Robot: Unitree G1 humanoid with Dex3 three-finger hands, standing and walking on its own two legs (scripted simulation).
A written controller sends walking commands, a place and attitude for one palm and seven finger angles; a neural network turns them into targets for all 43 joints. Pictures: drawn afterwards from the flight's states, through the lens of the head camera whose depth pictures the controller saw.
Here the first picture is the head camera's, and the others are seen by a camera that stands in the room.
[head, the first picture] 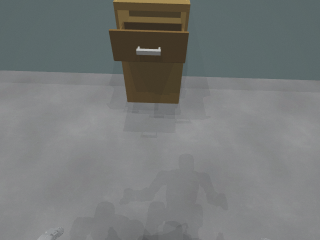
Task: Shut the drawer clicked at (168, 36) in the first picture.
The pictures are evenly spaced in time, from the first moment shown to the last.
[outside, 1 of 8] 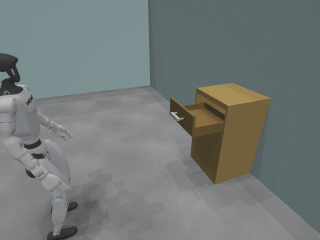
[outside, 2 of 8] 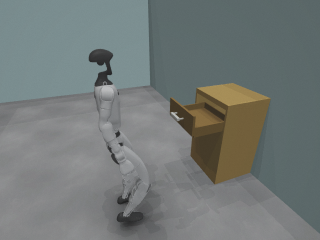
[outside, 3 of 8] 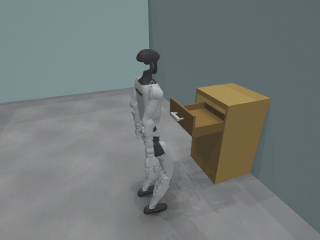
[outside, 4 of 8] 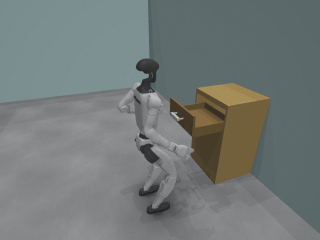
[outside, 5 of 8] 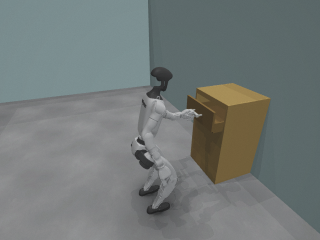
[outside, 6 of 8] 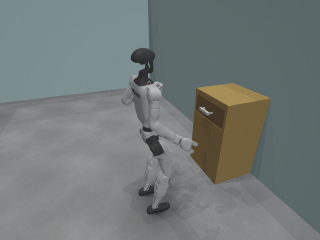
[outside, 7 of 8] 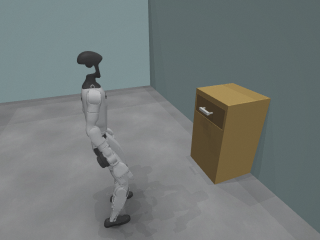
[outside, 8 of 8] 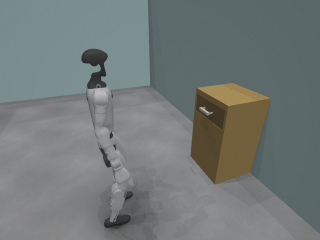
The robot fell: no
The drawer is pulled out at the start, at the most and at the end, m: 0.30 0.30 0.00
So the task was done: yes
